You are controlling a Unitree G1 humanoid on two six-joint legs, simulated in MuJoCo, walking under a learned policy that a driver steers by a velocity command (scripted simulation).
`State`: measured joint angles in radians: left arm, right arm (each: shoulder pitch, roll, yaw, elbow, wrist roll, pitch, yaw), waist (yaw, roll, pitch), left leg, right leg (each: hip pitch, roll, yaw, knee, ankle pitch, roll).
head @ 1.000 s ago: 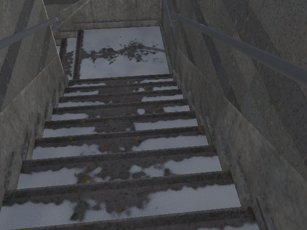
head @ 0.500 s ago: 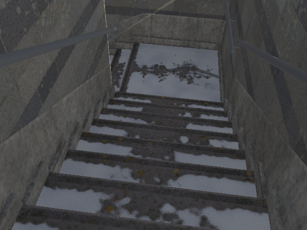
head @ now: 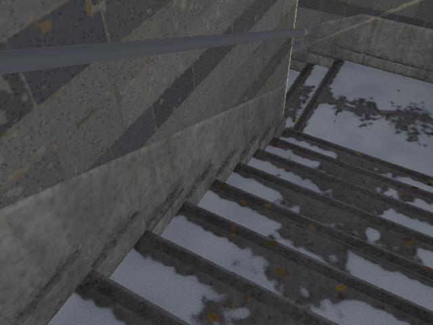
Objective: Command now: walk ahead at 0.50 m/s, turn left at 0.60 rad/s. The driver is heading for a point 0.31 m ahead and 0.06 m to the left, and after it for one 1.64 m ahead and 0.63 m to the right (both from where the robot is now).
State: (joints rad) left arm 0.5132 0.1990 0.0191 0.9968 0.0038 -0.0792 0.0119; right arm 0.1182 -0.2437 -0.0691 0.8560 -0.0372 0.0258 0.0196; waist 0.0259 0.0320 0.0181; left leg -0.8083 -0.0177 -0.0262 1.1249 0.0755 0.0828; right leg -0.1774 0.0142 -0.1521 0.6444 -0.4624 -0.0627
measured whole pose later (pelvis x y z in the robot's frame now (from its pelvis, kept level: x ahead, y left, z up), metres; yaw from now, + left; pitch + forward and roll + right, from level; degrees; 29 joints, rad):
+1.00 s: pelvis +0.27 -0.01 -0.13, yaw -13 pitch +2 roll +3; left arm 0.30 0.23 0.01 0.69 0.00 0.05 0.02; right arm 0.09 -0.25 -0.05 0.72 -0.05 0.10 -0.04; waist 0.01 0.02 0.01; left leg -0.79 0.00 -0.02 1.34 -0.30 -0.06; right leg -0.32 0.08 0.09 0.57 -0.28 -0.10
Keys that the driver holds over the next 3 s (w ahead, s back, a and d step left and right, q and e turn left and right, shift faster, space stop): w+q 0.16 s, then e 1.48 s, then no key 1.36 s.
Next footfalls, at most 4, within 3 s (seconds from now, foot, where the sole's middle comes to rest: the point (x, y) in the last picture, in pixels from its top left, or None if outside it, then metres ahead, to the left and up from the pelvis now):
0.32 left None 0.34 0.12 -0.91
0.76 right None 0.30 -0.08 -0.91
1.44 left None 0.37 0.09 -0.90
2.00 right None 0.26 -0.08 -0.90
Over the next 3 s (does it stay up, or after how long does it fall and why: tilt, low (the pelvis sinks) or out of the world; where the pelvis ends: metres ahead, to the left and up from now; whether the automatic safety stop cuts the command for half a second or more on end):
stays up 0.33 0.05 -0.12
